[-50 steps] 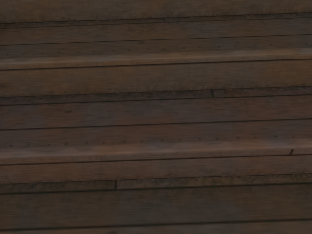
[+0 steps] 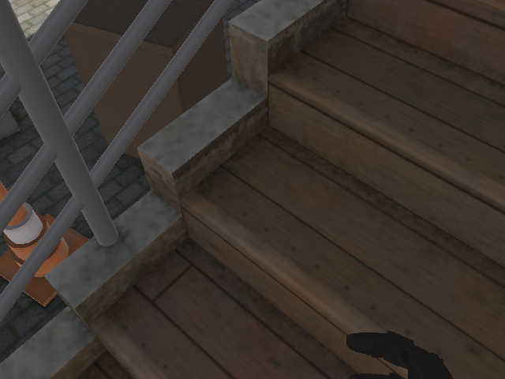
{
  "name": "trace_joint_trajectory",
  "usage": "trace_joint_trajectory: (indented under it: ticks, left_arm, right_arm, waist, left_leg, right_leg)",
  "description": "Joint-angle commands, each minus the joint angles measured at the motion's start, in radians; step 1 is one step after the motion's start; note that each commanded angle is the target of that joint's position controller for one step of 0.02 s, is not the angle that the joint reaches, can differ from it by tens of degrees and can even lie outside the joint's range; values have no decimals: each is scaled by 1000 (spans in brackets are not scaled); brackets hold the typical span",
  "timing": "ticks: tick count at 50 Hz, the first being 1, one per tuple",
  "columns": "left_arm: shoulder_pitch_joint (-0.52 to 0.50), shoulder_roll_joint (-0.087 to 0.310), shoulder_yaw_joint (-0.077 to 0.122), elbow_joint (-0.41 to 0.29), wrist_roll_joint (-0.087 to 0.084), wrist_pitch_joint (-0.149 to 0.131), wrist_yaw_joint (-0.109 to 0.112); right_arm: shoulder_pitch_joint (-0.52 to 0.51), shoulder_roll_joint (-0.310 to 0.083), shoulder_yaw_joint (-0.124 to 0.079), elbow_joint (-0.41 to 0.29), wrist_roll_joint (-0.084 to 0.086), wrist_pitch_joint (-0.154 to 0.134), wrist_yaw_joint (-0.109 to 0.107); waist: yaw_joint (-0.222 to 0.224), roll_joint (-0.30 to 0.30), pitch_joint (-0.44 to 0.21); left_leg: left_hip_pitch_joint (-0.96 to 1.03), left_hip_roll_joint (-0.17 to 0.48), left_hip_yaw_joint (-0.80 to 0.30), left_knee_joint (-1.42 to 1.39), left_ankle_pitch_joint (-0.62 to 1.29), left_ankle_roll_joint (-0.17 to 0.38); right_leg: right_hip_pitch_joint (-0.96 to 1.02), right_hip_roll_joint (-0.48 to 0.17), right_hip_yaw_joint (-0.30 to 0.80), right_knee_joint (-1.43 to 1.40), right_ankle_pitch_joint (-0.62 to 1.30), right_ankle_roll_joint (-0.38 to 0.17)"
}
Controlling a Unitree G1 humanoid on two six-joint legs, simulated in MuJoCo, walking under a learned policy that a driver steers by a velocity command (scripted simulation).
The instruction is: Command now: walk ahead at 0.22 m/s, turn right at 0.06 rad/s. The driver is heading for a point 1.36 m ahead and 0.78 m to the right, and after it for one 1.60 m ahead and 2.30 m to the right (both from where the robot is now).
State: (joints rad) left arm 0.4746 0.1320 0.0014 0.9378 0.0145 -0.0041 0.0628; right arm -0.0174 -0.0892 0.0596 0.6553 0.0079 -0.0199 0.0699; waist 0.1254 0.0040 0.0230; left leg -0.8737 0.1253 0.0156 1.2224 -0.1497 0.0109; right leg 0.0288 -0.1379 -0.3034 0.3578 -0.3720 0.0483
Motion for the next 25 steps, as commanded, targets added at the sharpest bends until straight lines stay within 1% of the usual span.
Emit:
trace_joint_trajectory:
  ticks: [1,2,3,4,5,6,7,8,9,10,11,12,13,14,15,16,17,18,19,20,21,22,23,24,25]
  left_arm:
    - [101,246,46,-34,-23,-1,-12]
    - [35,275,58,-43,-43,-25,-20]
    - [-136,263,55,-94,-18,-57,-32]
    - [-191,83,26,-118,35,-106,-59]
    - [-137,23,29,-111,-17,-151,-77]
    - [-254,66,44,-155,-62,-150,-80]
    - [-349,25,26,-218,-94,-120,-69]
    - [-436,-38,-10,-293,-83,-84,-55]
    - [-443,-101,-42,-357,-74,-50,-56]
    - [-435,-111,-69,-429,-58,-28,-70]
    - [-398,-83,-83,-481,-44,-15,-78]
    - [-375,-29,-72,-491,-27,-18,-67]
    - [-264,35,-44,-420,-15,-17,-47]
    - [-89,77,-18,-349,-3,-23,-26]
    - [101,126,12,-263,14,-20,-4]
    - [221,180,41,-219,34,-3,14]
    - [200,249,67,-221,50,10,13]
    - [116,344,98,-220,62,27,6]
    - [-140,466,101,-311,80,31,-1]
    - [-311,405,64,-408,77,34,-32]
    - [-368,295,37,-414,35,29,-51]
    - [-397,231,32,-358,-22,24,-65]
    - [-403,195,31,-319,-37,17,-71]
    - [-362,182,41,-294,-33,20,-68]
    - [-351,151,35,-274,-25,26,-56]
  right_arm:
    - [4,-153,-70,-81,22,-70,-19]
    - [118,-198,-104,-23,21,-57,-42]
    - [308,-274,-127,52,-18,-34,-85]
    - [481,-387,-138,110,-89,-12,-112]
    - [599,-398,-149,141,-142,-4,-127]
    - [630,-353,-146,181,-121,6,-118]
    - [557,-290,-135,227,-85,17,-108]
    - [458,-185,-108,227,-53,29,-108]
    - [351,-148,-101,241,-32,31,-109]
    - [200,-145,-88,224,-13,40,-108]
    - [4,-186,-79,176,-22,59,-109]
    - [-129,-246,-87,126,-41,64,-116]
    - [-130,-290,-102,123,-76,46,-121]
    - [-117,-395,-130,108,-86,15,-111]
    - [-166,-450,-142,95,-76,-1,-104]
    - [-209,-446,-143,95,-39,3,-102]
    - [-201,-398,-127,95,9,7,-102]
    - [-131,-323,-108,79,16,5,-105]
    - [63,-268,-101,84,-44,1,-82]
    - [258,-256,-114,113,-39,-21,-43]
    - [169,-238,-112,53,-21,-18,-39]
    - [107,-180,-93,18,-42,-12,-56]
    - [120,-161,-78,11,-52,-3,-75]
    - [130,-159,-70,-7,-56,-6,-90]
    - [134,-151,-61,-34,-54,-13,-94]
  waist:
    - [-130,-111,-177]
    - [-191,-214,-176]
    - [-282,-211,-206]
    - [-303,99,-313]
    - [-337,160,-518]
    - [-382,147,-523]
    - [-331,189,-411]
    - [-254,181,-317]
    - [-155,152,-211]
    - [-44,147,-114]
    - [72,180,-39]
    - [114,186,-17]
    - [130,153,-50]
    - [166,213,-168]
    - [214,241,-284]
    - [265,259,-322]
    - [240,193,-286]
    - [175,-64,-216]
    - [-46,-451,-241]
    - [-115,-334,-352]
    - [-126,-201,-240]
    - [-170,-88,-1]
    - [-189,-42,45]
    - [-184,-78,21]
    - [-186,-93,12]
  left_leg:
    - [594,-189,210,-674,172,0]
    - [752,-139,84,-974,376,11]
    - [1072,11,-60,-992,772,35]
    - [1506,235,-212,-648,1743,146]
    - [1616,452,-303,-558,1947,320]
    - [1587,430,-276,-662,1561,346]
    - [1568,378,-223,-730,1140,285]
    - [1411,367,-187,-778,902,223]
    - [1197,374,-133,-871,625,158]
    - [923,315,-15,-974,341,80]
    - [590,223,149,-1082,343,37]
    - [327,117,288,-1151,454,32]
    - [227,49,378,-1119,666,65]
    - [294,89,336,-1066,1093,96]
    - [471,113,310,-980,1431,87]
    - [623,127,278,-838,1618,66]
    - [730,120,210,-621,1435,53]
    - [508,64,99,-242,604,12]
    - [307,-230,-34,372,-212,-69]
    - [240,-232,-209,727,-245,-57]
    - [191,-225,-186,810,-189,-31]
    - [94,-184,-145,758,-155,-11]
    - [69,-141,-139,713,-107,-3]
    - [57,-129,-104,667,-102,3]
    - [23,-146,-81,685,-85,4]
  right_leg:
    - [4,-60,199,247,1461,-157]
    - [-44,-42,244,330,1193,-115]
    - [-334,41,220,585,671,-59]
    - [-864,180,236,1170,-402,-8]
    - [-1109,206,491,1638,-468,-25]
    - [-1278,187,474,1857,-445,-23]
    - [-1468,143,420,1934,-443,-37]
    - [-1527,108,429,2085,-414,-45]
    - [-1507,80,450,2105,-403,-61]
    - [-1396,39,402,1913,-342,-77]
    - [-1143,5,358,1521,-301,-81]
    - [-843,61,273,1277,-190,-62]
    - [-598,152,169,1222,-25,-43]
    - [-382,207,137,1212,63,-29]
    - [-314,227,156,1169,-10,-26]
    - [-288,229,170,1061,-42,-42]
    - [-355,211,252,754,-13,-98]
    - [-226,208,501,403,310,-193]
    - [-274,8,1122,90,807,-348]
    - [-307,-108,1336,-23,532,-369]
    - [-498,-77,1284,-47,42,-352]
    - [-684,11,1116,7,-235,-278]
    - [-749,62,958,84,-287,-229]
    - [-702,109,825,129,-281,-207]
    - [-650,139,791,149,-189,-223]
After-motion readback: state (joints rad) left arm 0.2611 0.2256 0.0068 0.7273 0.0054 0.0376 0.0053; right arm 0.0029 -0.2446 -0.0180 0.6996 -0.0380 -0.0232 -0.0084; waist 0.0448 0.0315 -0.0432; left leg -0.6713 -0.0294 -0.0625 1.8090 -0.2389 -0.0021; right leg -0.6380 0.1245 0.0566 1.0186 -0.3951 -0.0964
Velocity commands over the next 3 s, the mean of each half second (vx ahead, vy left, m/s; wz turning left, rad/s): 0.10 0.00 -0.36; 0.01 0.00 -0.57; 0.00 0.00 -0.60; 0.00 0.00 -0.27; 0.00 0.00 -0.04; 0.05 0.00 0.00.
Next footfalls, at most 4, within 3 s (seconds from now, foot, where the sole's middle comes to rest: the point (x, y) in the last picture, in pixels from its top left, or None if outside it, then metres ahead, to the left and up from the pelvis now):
0.06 left None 0.13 0.19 -0.77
0.36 right None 0.32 -0.09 -0.61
1.08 left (242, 335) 0.48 0.13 -0.61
1.58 right None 0.23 -0.05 -0.61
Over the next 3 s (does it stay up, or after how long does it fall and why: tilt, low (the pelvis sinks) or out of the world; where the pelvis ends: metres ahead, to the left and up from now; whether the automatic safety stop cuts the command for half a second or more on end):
stays up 0.33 0.06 0.17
